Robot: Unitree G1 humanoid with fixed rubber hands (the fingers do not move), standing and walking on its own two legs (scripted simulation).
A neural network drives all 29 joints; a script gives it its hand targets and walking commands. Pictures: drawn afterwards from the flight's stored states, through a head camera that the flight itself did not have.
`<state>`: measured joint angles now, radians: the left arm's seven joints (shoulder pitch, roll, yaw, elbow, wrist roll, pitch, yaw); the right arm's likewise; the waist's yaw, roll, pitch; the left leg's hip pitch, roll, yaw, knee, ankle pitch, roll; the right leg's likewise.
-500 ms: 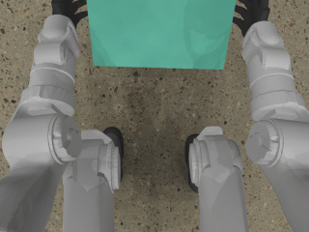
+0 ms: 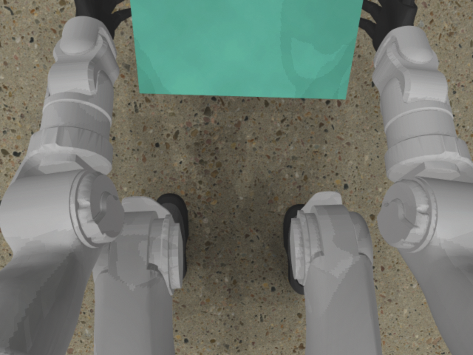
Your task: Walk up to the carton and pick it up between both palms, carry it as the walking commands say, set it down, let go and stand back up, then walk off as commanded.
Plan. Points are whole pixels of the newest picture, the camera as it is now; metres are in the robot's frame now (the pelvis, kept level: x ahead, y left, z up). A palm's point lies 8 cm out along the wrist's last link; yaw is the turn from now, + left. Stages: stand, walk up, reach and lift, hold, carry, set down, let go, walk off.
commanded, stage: set down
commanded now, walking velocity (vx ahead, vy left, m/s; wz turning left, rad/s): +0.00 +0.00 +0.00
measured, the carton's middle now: (243, 35) +0.55 +0.00 -0.26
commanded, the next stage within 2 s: none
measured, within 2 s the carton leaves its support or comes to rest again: neither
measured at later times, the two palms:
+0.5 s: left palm (102, 52) +0.50 +0.20 -0.20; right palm (377, 56) +0.50 -0.19 -0.20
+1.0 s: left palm (74, 37) +0.52 +0.22 -0.17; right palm (408, 40) +0.52 -0.21 -0.16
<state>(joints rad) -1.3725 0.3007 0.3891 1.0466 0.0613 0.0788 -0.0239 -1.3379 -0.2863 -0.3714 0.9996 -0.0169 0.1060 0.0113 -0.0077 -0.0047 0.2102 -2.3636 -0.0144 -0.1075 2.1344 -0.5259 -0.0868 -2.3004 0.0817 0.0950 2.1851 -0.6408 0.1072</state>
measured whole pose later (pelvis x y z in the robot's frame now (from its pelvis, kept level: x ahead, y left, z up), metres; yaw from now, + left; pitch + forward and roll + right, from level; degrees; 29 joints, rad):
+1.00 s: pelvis -0.01 +0.00 +0.00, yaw +0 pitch +38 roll -1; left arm -1.34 0.44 0.14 1.07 -0.22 0.02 0.06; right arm -1.30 -0.41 -0.14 0.99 0.23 0.04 -0.06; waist -0.01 -0.01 0.32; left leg -2.31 -0.01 -0.10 2.15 -0.51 -0.09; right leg -2.25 0.07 0.09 2.21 -0.62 0.11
